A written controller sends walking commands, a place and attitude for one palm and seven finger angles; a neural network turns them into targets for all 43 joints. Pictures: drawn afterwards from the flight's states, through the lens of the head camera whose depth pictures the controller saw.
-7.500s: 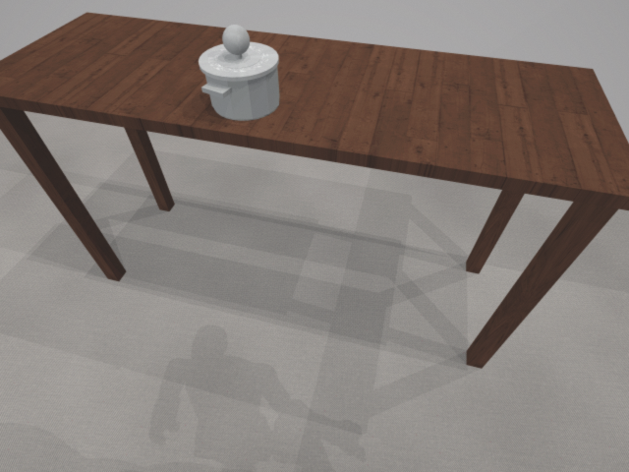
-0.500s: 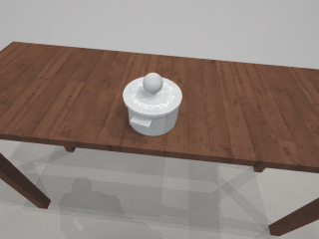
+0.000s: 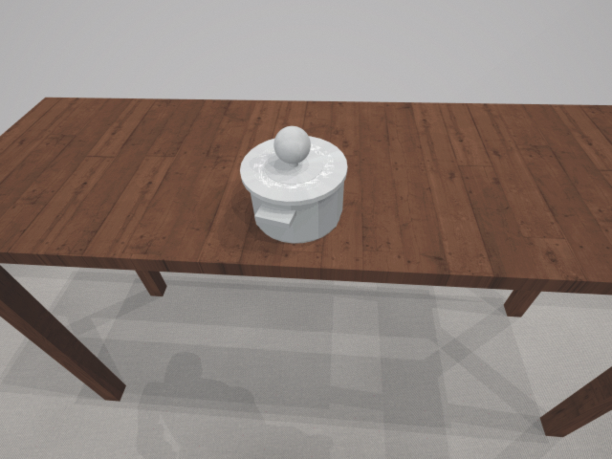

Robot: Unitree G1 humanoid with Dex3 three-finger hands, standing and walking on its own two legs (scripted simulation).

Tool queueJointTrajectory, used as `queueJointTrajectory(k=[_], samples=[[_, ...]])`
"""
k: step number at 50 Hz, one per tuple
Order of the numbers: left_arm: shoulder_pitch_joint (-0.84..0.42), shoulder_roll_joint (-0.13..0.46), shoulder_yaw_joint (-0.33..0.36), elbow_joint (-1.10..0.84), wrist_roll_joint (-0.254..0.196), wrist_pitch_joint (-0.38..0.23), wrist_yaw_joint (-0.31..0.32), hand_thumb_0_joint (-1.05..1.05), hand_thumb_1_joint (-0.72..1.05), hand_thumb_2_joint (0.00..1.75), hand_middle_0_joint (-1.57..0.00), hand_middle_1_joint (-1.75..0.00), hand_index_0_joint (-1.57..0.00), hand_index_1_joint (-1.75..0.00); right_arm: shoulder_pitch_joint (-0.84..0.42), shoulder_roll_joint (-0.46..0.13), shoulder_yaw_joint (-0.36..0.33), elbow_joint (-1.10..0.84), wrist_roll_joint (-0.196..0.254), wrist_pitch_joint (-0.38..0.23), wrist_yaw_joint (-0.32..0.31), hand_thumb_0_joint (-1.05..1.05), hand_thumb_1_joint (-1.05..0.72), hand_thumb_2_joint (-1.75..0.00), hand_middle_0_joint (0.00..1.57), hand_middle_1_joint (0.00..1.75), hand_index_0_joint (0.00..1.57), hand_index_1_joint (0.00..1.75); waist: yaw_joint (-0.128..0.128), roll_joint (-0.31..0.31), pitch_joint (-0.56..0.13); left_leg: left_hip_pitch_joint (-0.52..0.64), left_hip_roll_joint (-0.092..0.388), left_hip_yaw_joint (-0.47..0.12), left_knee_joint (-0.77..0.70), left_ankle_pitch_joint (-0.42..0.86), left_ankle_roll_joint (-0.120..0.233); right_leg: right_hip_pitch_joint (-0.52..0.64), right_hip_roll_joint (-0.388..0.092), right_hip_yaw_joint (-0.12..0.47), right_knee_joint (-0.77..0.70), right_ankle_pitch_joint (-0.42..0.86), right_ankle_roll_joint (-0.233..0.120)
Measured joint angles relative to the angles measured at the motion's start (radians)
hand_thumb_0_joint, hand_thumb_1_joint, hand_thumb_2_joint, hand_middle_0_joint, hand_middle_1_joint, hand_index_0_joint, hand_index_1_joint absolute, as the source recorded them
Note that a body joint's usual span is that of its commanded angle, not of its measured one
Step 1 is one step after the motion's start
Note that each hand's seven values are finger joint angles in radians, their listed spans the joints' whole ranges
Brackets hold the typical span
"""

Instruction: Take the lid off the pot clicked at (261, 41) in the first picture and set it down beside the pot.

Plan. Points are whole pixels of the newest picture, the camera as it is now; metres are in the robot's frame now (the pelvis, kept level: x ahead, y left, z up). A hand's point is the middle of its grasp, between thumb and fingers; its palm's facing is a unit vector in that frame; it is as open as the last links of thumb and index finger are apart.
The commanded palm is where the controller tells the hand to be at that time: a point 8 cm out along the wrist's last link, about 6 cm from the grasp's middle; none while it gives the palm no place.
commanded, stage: look again from close up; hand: left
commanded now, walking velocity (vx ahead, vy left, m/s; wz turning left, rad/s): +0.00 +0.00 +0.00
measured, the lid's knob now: (292, 145) +0.49 +0.05 +0.17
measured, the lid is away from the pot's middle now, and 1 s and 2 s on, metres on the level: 0.00 0.00 0.00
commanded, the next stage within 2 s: shuffle to correct the standing spot in 0.50 s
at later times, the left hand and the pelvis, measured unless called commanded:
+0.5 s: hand out of the picture -0.01 +0.18 -0.18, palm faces +0.02 -0.98 -0.20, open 7.4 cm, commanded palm none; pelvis -0.01 +0.01 +0.00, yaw +0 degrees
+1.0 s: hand out of the picture -0.01 +0.15 -0.17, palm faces +0.03 -0.98 -0.20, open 7.4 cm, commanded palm none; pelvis +0.01 -0.03 +0.00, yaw -1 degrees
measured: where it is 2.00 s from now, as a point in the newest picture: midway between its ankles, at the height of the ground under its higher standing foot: outside the picture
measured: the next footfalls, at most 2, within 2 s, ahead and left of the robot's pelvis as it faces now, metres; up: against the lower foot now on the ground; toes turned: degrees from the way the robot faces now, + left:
none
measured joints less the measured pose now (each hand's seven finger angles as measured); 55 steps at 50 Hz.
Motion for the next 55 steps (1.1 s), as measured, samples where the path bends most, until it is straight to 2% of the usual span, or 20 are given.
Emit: queueJointTrajectory(k=[21, 33, 44, 55], samples=[[0.018, -0.017, 0.003, 0.031, 0.005, 0.003, -0.003, 0.0, 0.9, 0.9, -0.2, -0.3, -0.2, -0.3, 0.062, 0.052, -0.004, 0.053, 0.004, -0.004, -0.005, 0.01, -0.92, -0.9, 0.2, 0.3, 0.19, 0.3, 0.003, -0.041, 0.006, -0.035, -0.008, 0.007, 0.0, 0.017, 0.014, -0.033, -0.008, 0.007, -0.006, 0.022, 0.01], [0.029, -0.023, 0.006, 0.044, 0.008, 0.002, -0.002, 0.0, 0.9, 0.9, -0.2, -0.3, -0.2, -0.3, 0.064, 0.057, -0.011, 0.057, 0.004, -0.008, -0.01, 0.01, -0.93, -0.9, 0.2, 0.3, 0.2, 0.3, 0.006, -0.043, 0.0, -0.03, -0.009, 0.012, -0.016, 0.024, 0.016, -0.033, -0.009, 0.012, -0.016, 0.027, 0.01], [0.06, -0.015, 0.022, 0.039, 0.014, 0.02, -0.019, 0.0, 0.9, 0.9, -0.2, -0.3, -0.2, -0.3, 0.081, 0.071, -0.027, 0.052, -0.004, -0.002, -0.015, 0.01, -0.93, -0.9, 0.2, 0.3, 0.2, 0.3, -0.001, -0.045, -0.023, -0.038, 0.011, 0.003, -0.009, 0.006, -0.005, -0.046, 0.011, 0.002, 0.001, 0.005, -0.015], [0.073, -0.025, 0.042, -0.012, 0.013, 0.031, -0.029, 0.0, 0.9, 0.9, -0.2, -0.3, -0.2, -0.3, 0.081, 0.056, -0.038, 0.025, -0.003, -0.005, -0.031, 0.0, -0.91, -0.9, 0.2, 0.3, 0.2, 0.3, -0.001, -0.025, -0.025, -0.083, 0.076, -0.026, 0.098, -0.074, -0.047, -0.065, 0.075, -0.024, 0.051, -0.046, -0.063]])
